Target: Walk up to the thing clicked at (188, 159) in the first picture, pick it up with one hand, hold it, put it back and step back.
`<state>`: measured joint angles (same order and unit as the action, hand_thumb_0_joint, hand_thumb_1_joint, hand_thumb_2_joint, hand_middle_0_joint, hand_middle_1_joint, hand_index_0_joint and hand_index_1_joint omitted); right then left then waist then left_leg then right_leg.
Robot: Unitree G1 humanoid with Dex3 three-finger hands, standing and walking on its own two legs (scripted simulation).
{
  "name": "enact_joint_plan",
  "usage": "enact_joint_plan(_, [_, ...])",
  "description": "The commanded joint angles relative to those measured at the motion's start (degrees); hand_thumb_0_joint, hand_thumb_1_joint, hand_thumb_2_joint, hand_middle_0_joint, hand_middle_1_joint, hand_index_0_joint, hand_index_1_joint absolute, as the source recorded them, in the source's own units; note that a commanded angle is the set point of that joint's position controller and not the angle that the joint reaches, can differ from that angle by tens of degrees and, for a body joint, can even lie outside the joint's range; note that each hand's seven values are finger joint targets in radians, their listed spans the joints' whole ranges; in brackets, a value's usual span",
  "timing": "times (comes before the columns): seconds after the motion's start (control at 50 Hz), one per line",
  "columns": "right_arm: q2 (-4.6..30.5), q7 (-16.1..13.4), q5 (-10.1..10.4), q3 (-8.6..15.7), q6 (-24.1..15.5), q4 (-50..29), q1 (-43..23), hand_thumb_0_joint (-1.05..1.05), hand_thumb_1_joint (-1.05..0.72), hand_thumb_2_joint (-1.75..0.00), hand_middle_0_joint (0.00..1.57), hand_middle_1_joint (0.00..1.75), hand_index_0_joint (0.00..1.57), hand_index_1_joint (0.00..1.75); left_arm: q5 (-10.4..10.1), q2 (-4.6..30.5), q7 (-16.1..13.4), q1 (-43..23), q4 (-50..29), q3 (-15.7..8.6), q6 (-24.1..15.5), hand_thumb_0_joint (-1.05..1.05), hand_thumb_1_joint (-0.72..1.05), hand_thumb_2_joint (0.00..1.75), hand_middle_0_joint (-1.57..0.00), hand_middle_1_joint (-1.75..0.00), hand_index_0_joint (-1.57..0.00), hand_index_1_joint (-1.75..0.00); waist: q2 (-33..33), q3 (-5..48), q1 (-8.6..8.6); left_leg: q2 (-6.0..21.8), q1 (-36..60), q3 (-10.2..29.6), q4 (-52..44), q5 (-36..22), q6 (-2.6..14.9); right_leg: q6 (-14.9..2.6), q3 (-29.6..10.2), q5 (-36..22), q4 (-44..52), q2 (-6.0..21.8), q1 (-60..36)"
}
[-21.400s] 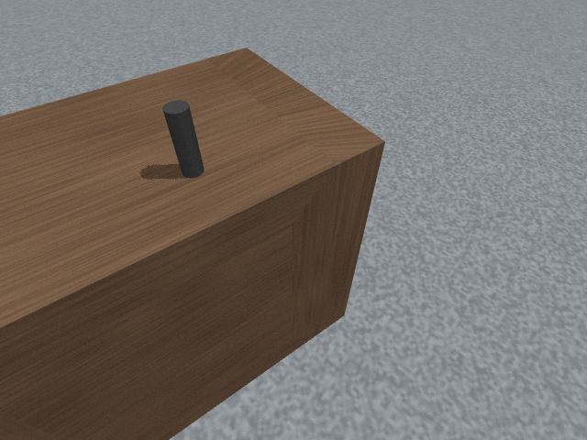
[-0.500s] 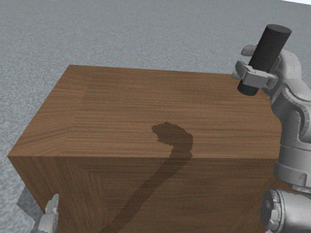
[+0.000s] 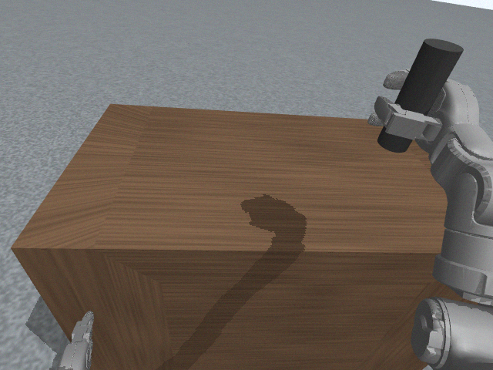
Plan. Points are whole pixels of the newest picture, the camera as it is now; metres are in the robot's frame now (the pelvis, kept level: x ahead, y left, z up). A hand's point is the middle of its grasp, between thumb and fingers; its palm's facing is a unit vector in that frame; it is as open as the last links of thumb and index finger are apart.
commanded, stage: hold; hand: right
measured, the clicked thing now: (414, 100) +0.35 -0.19 +0.33
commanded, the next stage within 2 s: crouch in 1.70 s
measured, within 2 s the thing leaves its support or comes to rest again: neither
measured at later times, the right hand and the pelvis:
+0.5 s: hand (411, 113) +0.34 -0.19 +0.32, palm faces +0.22 +0.98 +0.00, open 5.4 cm; pelvis -0.01 +0.00 +0.00, yaw +0 degrees
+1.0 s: hand (405, 119) +0.34 -0.19 +0.31, palm faces +0.23 +0.97 +0.01, open 5.4 cm; pelvis +0.00 +0.00 +0.00, yaw +0 degrees
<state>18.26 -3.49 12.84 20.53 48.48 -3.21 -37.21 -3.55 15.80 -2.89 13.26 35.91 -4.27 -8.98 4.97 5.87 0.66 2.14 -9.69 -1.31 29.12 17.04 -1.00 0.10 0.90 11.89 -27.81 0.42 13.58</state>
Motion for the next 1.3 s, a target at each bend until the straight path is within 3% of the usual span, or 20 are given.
enact_joint_plan(0.0, [14.2,0.2,0.1,2.8,-5.5,-12.5,-28.3,0.0,-0.64,-1.29,1.34,1.38,1.34,1.38,0.0,6.6,-0.1,-9.3,-9.7,-2.1,-3.3,0.0,-0.56,0.06,-0.06,-0.06,-0.05,-0.06,-4.2,11.4,0.81,-1.9,-3.2,-2.1,-5.2,-12.6,1.29,-1.36,0.4,-10.7,2.1,-1.2,-9.5])
enact_joint_plan(0.04, [14.0,0.5,0.5,2.8,-5.6,-14.3,-29.1,0.0,-0.66,-1.28,1.33,1.37,1.34,1.37,0.1,7.9,-0.2,-10.1,-10.3,-3.3,-3.5,0.0,-0.55,0.05,-0.06,-0.06,-0.06,-0.06,-4.0,12.3,0.5,-2.1,-3.4,-2.3,-5.3,-11.1,1.45,-1.22,0.1,-9.4,2.3,-1.0,-10.2])
enact_joint_plan(0.22, [14.7,0.9,0.7,3.2,-5.5,-13.8,-27.5,0.0,-0.68,-1.31,1.36,1.4,1.37,1.4,0.2,6.3,-0.1,-9.8,-7.8,-1.7,-4.0,0.0,-0.55,0.05,-0.06,-0.06,-0.06,-0.06,-3.2,9.9,0.38,-2.3,-4.5,-2.5,-5.7,-8.0,1.52,-1.13,-0.1,-6.1,3.1,-0.9,-8.9])
enact_joint_plan(0.26, [16.4,0.9,0.9,4.6,-5.8,-15.0,-28.6,0.0,-0.68,-1.3,1.36,1.4,1.37,1.4,0.3,8.1,-0.4,-9.8,-8.5,-3.3,-4.5,0.0,-0.55,0.05,-0.06,-0.06,-0.06,-0.06,-3.3,10.7,0.39,-2.4,-4.7,-2.6,-5.8,-7.0,1.54,-1.11,-0.2,-5.0,3.2,-0.7,-9.4])
enact_joint_plan(0.3, [15.4,1.0,1.3,3.8,-6.0,-16.1,-28.4,0.0,-0.71,-1.29,1.37,1.39,1.37,1.39,0.2,6.0,-0.3,-9.8,-8.0,-1.5,-4.7,0.0,-0.55,0.05,-0.06,-0.06,-0.06,-0.06,-3.4,9.2,0.65,-2.2,-4.4,-2.5,-6.1,-6.2,1.43,-1.29,-0.1,-4.1,3.1,-1.0,-8.3])
enact_joint_plan(0.44, [15.3,1.1,0.8,2.8,-5.0,-13.2,-31.0,0.0,-0.68,-1.31,1.36,1.4,1.37,1.4,0.4,7.1,-0.8,-11.9,-9.4,-1.3,-5.4,0.0,-0.55,0.05,-0.06,-0.06,-0.06,-0.06,-3.9,11.7,0.2,-2.2,-4.3,-2.4,-5.5,-8.1,1.34,-1.21,-0.3,-6.3,2.6,-1.0,-9.6])
enact_joint_plan(0.48, [16.6,1.1,1.0,3.9,-4.7,-13.6,-31.1,0.0,-0.68,-1.3,1.35,1.39,1.36,1.39,0.3,8.9,-1.1,-10.5,-8.6,-3.3,-5.5,0.0,-0.55,0.05,-0.06,-0.06,-0.06,-0.06,-4.3,11.5,-0.13,-2.2,-4.9,-2.3,-5.6,-7.5,1.39,-1.19,-0.2,-5.6,2.5,-1.1,-10.0])
enact_joint_plan(0.52, [14.9,1.2,1.0,2.7,-4.2,-9.9,-30.4,0.0,-0.66,-1.29,1.34,1.38,1.35,1.38,0.3,6.7,-0.8,-9.5,-6.5,-1.4,-5.4,0.0,-0.55,0.05,-0.06,-0.06,-0.06,-0.06,-4.2,10.4,-0.02,-2.3,-4.7,-2.6,-5.6,-8.5,1.32,-1.19,-0.4,-6.5,2.6,-1.0,-9.3])
enact_joint_plan(0.58, [15.6,1.1,0.7,3.6,-3.8,-8.3,-29.8,0.0,-0.65,-1.3,1.35,1.4,1.36,1.4,0.1,5.9,-0.8,-10.3,-8.2,-0.4,-5.3,0.0,-0.56,0.05,-0.06,-0.06,-0.05,-0.06,-5.4,10.8,0.77,-2.2,-3.3,-2.7,-5.4,-10.9,1.07,-1.37,-0.3,-9.1,2.3,-1.2,-8.8])
enact_joint_plan(0.72, [15.9,1.1,0.9,4.2,-4.6,-11.7,-29.1,0.0,-0.67,-1.32,1.38,1.42,1.39,1.42,0.0,5.6,0.1,-9.7,-7.9,-0.8,-4.7,0.0,-0.55,0.05,-0.06,-0.06,-0.06,-0.06,-3.6,9.5,1.36,-2.2,-3.3,-2.5,-5.8,-9.2,1.38,-1.18,0.0,-7.6,2.8,-1.1,-8.1])
enact_joint_plan(0.78, [15.8,0.9,0.6,4.0,-4.9,-11.6,-29.1,0.0,-0.68,-1.3,1.37,1.4,1.38,1.4,0.1,6.3,-0.1,-9.6,-9.0,-1.2,-4.5,0.0,-0.55,0.05,-0.06,-0.06,-0.06,-0.06,-5.9,9.8,0.46,-2.1,-3.5,-2.2,-5.8,-10.1,1.03,-1.49,0.3,-7.6,2.4,-1.3,-8.1])
enact_joint_plan(0.82, [17.2,0.7,0.8,5.5,-5.3,-14.1,-28.9,0.0,-0.69,-1.31,1.38,1.41,1.38,1.41,0.2,7.0,-0.3,-9.9,-9.6,-1.8,-4.6,0.0,-0.55,0.05,-0.06,-0.06,-0.06,-0.06,-4.9,10.2,1.04,-2.0,-3.7,-2.1,-5.8,-8.7,1.18,-1.34,0.4,-6.6,2.3,-1.3,-8.3])
enact_joint_plan(0.94, [16.4,0.7,0.6,4.4,-6.3,-16.0,-28.0,0.0,-0.67,-1.29,1.35,1.38,1.36,1.38,0.3,6.0,-0.5,-10.9,-9.7,-0.8,-4.5,0.0,-0.56,0.05,-0.06,-0.06,-0.05,-0.06,-4.7,11.6,1.4,-1.9,-2.4,-2.0,-5.3,-10.9,1.11,-1.47,0.2,-8.7,1.8,-1.4,-8.8])
enact_joint_plan(0.98, [16.3,0.8,0.9,4.7,-6.3,-16.6,-27.4,0.0,-0.67,-1.29,1.36,1.39,1.36,1.39,0.4,7.2,-0.9,-10.1,-9.5,-2.1,-4.5,0.0,-0.55,0.05,-0.06,-0.06,-0.06,-0.06,-3.6,12.5,1.04,-2.0,-2.5,-2.1,-5.1,-11.6,1.2,-1.3,0.1,-9.7,1.6,-1.2,-10.1])
enact_joint_plan(1.02, [13.8,1.3,0.9,2.4,-6.1,-16.5,-26.7,0.0,-0.66,-1.29,1.35,1.38,1.36,1.38,0.3,5.7,-0.7,-9.4,-8.6,-0.5,-4.6,0.0,-0.55,0.05,-0.06,-0.06,-0.05,-0.06,-3.0,11.0,0.7,-2.4,-4.1,-2.4,-5.2,-9.9,1.38,-1.05,-0.1,-8.2,2.1,-0.7,-10.2])
enact_joint_plan(1.12, [14.3,1.7,0.9,2.6,-5.5,-13.9,-25.5,0.0,-0.68,-1.31,1.36,1.4,1.37,1.4,0.3,6.2,-0.7,-8.9,-7.2,-1.2,-4.6,0.0,-0.55,0.05,-0.06,-0.06,-0.06,-0.06,-3.3,10.3,0.03,-2.3,-4.3,-2.3,-5.6,-10.1,1.18,-1.15,0.0,-8.0,2.3,-0.9,-9.7])
enact_joint_plan(1.16, [15.7,1.5,1.2,4.5,-5.5,-14.0,-25.5,0.0,-0.69,-1.31,1.36,1.4,1.37,1.4,0.4,7.7,-1.0,-9.0,-8.3,-2.4,-4.7,0.0,-0.55,0.05,-0.06,-0.06,-0.06,-0.06,-4.8,9.8,0.16,-2.3,-3.9,-2.4,-5.6,-10.6,0.97,-1.29,0.1,-8.3,2.1,-1.1,-8.9])
enact_joint_plan(1.2, [13.9,1.5,1.2,2.9,-5.3,-14.2,-25.6,0.0,-0.67,-1.3,1.36,1.4,1.37,1.4,0.2,5.7,-0.7,-9.3,-7.3,-0.6,-4.6,0.0,-0.56,0.05,-0.06,-0.06,-0.06,-0.06,-4.1,9.0,0.58,-2.2,-4.1,-2.4,-5.7,-10.0,1.03,-1.35,0.1,-7.6,2.4,-1.2,-8.6])
enact_joint_plan(1.24, [15.5,1.2,1.3,4.1,-5.6,-14.2,-27.5,0.0,-0.67,-1.32,1.37,1.41,1.38,1.41,0.4,8.0,-1.0,-9.1,-7.1,-3.4,-4.8,0.0,-0.55,0.04,-0.06,-0.06,-0.06,-0.06,-2.9,10.1,0.19,-2.3,-4.2,-2.5,-5.5,-9.6,1.29,-1.09,-0.2,-7.5,2.5,-0.9,-9.7])
enact_joint_plan(1.28, [15.4,1.1,0.8,3.8,-5.8,-13.2,-27.4,0.0,-0.68,-1.3,1.36,1.39,1.37,1.39,0.4,6.7,-0.7,-8.9,-7.4,-1.7,-4.9,0.0,-0.55,0.05,-0.06,-0.06,-0.06,-0.06,-4.2,10.3,0.38,-2.3,-4.4,-2.5,-5.4,-10.2,1.12,-1.18,-0.2,-8.1,2.2,-0.9,-9.9])
